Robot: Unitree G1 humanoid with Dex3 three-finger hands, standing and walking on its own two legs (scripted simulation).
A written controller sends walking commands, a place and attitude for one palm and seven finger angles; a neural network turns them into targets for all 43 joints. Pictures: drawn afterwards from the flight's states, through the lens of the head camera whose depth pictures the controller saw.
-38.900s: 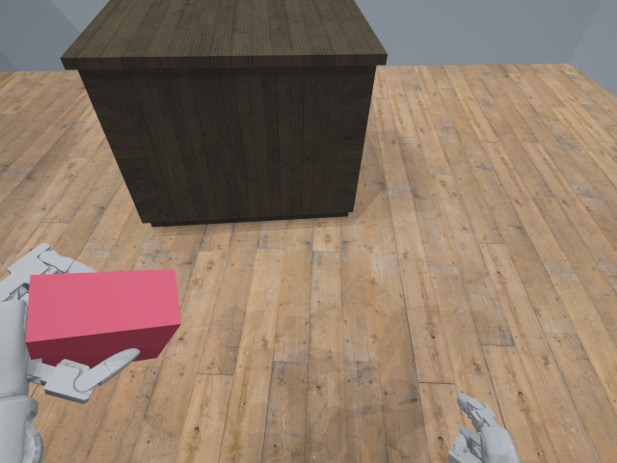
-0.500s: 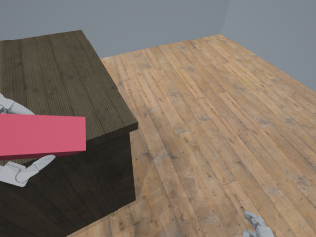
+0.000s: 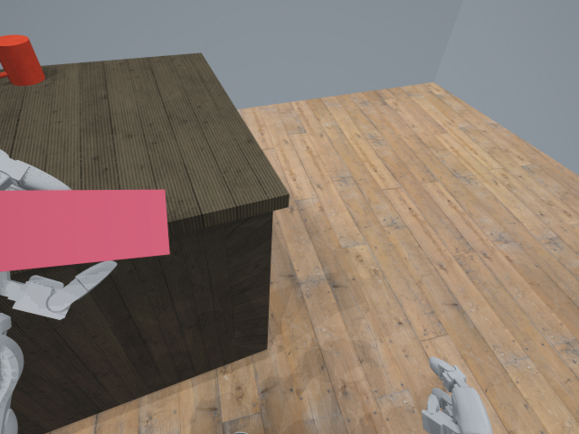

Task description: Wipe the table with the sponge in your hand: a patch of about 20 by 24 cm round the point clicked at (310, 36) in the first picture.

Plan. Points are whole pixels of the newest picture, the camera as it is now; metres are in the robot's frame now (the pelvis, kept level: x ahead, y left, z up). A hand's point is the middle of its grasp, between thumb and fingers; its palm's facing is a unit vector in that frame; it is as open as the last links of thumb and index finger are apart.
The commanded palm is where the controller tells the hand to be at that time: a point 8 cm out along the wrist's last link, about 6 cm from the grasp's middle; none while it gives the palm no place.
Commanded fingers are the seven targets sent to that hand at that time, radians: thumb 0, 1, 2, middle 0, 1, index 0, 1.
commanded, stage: step back with the hand held close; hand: left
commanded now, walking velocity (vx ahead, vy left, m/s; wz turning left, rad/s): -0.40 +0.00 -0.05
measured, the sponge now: (109, 231) +0.24 +0.20 +0.23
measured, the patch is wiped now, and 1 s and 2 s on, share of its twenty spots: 1.00 1.00 1.00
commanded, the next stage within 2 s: stop stepping back and stand still in 0.36 s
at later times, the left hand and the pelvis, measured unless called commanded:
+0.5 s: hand out of the picture +0.12 +0.27 +0.25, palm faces +0.48 -0.83 -0.28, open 9.9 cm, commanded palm +0.05 +0.30 +0.26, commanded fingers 0.00 0.10 1.30 -1.20 -1.60 -1.20 -1.60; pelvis -0.11 +0.02 +0.00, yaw +0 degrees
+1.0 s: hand out of the picture +0.07 +0.26 +0.25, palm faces +0.43 -0.86 -0.28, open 9.9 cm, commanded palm +0.02 +0.30 +0.26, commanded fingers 0.00 0.10 1.30 -1.20 -1.60 -1.20 -1.60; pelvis -0.16 +0.03 +0.01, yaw -4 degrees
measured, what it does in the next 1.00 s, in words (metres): walks backwards: right foot, then left foot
